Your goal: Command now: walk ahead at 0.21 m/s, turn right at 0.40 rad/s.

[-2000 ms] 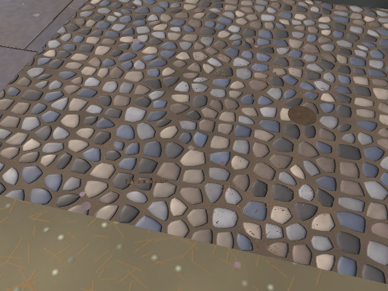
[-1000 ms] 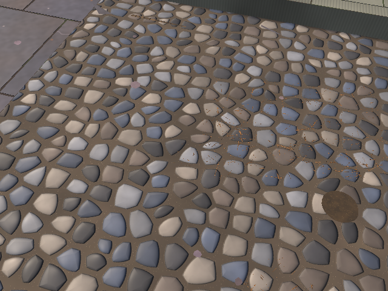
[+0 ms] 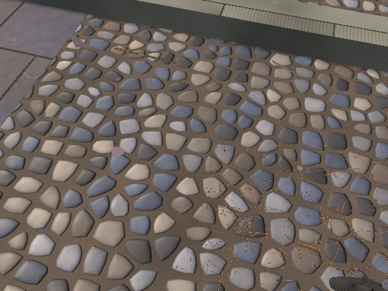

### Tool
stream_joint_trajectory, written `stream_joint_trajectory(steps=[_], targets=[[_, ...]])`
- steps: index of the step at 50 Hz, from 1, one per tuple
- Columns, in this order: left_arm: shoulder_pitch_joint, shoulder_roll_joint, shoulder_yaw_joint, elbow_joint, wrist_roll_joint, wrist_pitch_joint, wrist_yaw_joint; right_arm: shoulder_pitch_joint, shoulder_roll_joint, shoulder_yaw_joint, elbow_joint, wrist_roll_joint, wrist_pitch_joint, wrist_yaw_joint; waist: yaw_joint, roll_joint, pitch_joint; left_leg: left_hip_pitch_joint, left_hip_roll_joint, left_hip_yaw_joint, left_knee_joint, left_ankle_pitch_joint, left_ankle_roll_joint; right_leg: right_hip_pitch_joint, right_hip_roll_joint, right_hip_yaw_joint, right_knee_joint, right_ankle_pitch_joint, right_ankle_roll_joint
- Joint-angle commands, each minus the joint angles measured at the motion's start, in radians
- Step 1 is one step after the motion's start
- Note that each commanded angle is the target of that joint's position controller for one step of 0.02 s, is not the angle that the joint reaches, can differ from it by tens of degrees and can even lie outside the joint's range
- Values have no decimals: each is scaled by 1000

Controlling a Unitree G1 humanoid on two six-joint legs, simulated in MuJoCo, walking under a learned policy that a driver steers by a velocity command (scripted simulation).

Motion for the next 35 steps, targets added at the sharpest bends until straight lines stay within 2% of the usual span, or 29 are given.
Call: stream_joint_trajectory(steps=[1,2,3,4,5,6,8,11,15,17,19,20,21,22,23,24,25,26,28,32,35], targets=[[39,132,30,-88,-28,1,8,211,-156,-36,-24,10,31,-18,-114,154,-361,649,370,-351,-111,428,223,-462,-55,18,444,-71,16],[5,115,34,-92,-20,23,16,153,-131,-27,-23,10,36,-22,-90,109,-249,482,323,-270,-165,303,204,-449,-92,-4,406,-9,25],[13,105,42,-93,-10,50,26,102,-113,-22,-24,2,39,-23,-57,120,-192,339,291,-207,-216,180,189,-385,-122,-6,366,41,28],[29,83,42,-99,-6,72,29,71,-122,-26,-23,-12,40,-21,-37,145,-155,221,270,-155,-266,104,189,-312,-119,-28,361,90,30],[37,67,43,-109,-4,84,31,49,-126,-28,-23,-19,40,-22,-26,150,-134,164,264,-116,-301,64,200,-284,-116,-42,342,121,30],[31,62,45,-122,-3,89,32,40,-132,-30,-20,-19,38,-26,-20,150,-121,147,266,-86,-320,58,208,-282,-118,-48,309,147,29],[-10,71,50,-153,2,92,30,50,-148,-36,-9,-13,36,-38,-26,134,-126,184,284,-52,-330,80,221,-302,-132,-46,219,208,25],[-82,76,49,-192,4,92,13,42,-174,-43,-5,-1,51,-56,-42,118,-144,228,294,4,-331,67,214,-263,-139,-63,72,284,19],[-151,94,54,-234,2,101,-10,56,-208,-54,2,16,80,-57,-61,120,-134,290,316,40,-304,30,190,-207,-115,-111,-72,261,1],[-159,99,57,-250,2,106,-22,62,-221,-59,6,29,93,-53,-56,126,-128,332,328,43,-260,20,164,-175,-103,-128,-166,245,-21],[-115,103,64,-241,8,105,-27,70,-212,-60,16,45,105,-51,-28,106,-134,325,295,80,-159,-23,101,-63,-62,-161,-342,345,-63],[-78,143,79,-233,15,103,-20,125,-178,-54,39,42,112,-46,-26,29,-126,269,239,126,-33,-93,34,24,-68,-98,-453,467,-103],[-46,264,107,-244,19,99,1,128,-118,-40,17,4,112,-36,-57,-253,-122,29,111,229,285,-366,-65,168,-296,218,-507,849,-193],[-66,315,106,-273,39,84,0,55,-118,-41,-34,-7,105,-39,-49,-322,-128,-185,-17,104,515,-608,-108,176,-424,432,-531,916,-368],[-60,274,98,-275,48,59,-10,-8,-154,-51,-46,6,103,-42,-13,-191,-166,-203,-11,-18,624,-572,-90,162,-387,388,-547,842,-368],[-103,257,92,-279,38,41,-9,-4,-160,-55,-44,25,104,-45,-43,-145,-154,-223,0,-50,635,-477,-70,160,-335,310,-544,796,-311],[-159,229,85,-292,20,36,-4,25,-161,-59,-20,22,106,-55,-68,-99,-158,-219,15,-69,619,-404,-63,152,-298,262,-534,747,-258],[-196,202,75,-302,6,38,1,35,-178,-65,-14,13,107,-62,-80,-107,-153,-200,19,-77,603,-359,-63,125,-284,240,-535,740,-237],[-197,184,65,-310,12,42,11,52,-169,-68,-13,13,103,-60,-92,-114,-176,-143,-4,-77,602,-294,-66,99,-255,219,-537,759,-237],[-168,201,69,-312,6,48,23,27,-136,-56,-26,21,97,-57,-71,-118,-167,-123,-27,-92,403,-250,-83,127,-237,247,-533,680,-237],[-182,217,74,-323,8,57,25,19,-136,-51,-30,23,95,-47,-60,-139,-152,-43,-43,-97,283,-248,-94,75,-223,282,-534,581,-242]])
